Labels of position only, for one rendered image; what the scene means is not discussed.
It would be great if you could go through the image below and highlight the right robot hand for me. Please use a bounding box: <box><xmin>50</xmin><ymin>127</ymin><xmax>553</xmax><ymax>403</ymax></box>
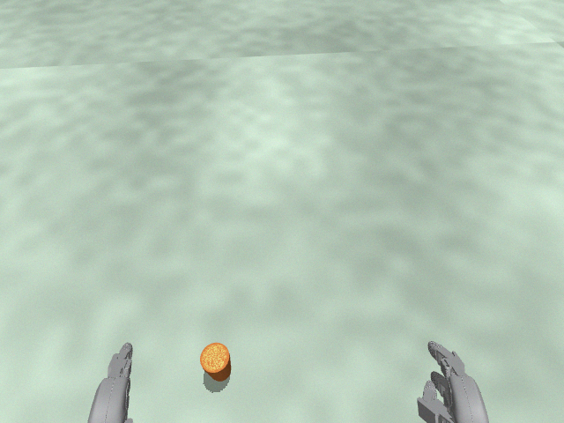
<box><xmin>417</xmin><ymin>341</ymin><xmax>489</xmax><ymax>423</ymax></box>

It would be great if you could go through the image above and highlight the left robot hand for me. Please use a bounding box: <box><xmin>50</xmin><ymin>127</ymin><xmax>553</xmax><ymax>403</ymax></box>
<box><xmin>87</xmin><ymin>343</ymin><xmax>133</xmax><ymax>423</ymax></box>

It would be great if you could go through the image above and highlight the cup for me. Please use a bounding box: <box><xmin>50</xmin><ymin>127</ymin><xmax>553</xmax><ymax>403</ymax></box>
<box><xmin>200</xmin><ymin>343</ymin><xmax>231</xmax><ymax>382</ymax></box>

